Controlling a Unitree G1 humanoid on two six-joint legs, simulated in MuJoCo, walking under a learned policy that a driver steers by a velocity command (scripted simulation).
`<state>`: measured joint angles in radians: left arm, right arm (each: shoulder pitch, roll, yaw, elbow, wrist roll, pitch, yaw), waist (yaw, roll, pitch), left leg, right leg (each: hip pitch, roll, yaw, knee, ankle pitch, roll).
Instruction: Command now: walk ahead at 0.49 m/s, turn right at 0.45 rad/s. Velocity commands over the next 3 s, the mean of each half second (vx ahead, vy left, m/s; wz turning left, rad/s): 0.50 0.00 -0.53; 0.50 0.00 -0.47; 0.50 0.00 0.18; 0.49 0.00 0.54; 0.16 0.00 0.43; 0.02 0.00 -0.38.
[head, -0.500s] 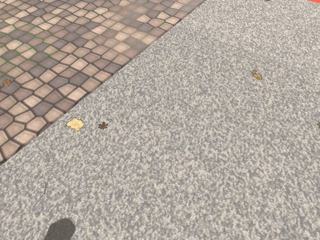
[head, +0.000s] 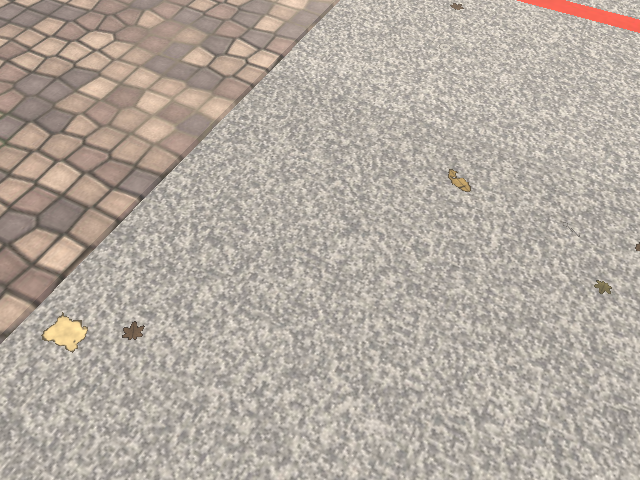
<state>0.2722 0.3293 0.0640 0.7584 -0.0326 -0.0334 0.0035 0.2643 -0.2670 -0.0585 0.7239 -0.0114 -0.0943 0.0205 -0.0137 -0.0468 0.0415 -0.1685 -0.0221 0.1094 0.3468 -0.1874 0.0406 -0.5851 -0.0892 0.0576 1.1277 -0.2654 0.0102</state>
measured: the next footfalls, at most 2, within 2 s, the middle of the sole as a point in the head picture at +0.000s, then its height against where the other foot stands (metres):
right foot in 0.30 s outside the picture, level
left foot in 0.80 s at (346, 400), level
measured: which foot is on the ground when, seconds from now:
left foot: down 0.00-0.32, up 0.34-0.78, down 0.80-1.00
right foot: up 0.00-0.28, down 0.30-0.80, up 0.82-1.00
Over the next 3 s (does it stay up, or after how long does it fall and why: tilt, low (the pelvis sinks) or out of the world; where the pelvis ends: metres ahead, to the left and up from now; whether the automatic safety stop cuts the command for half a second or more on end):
stays up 1.22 -0.40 -0.01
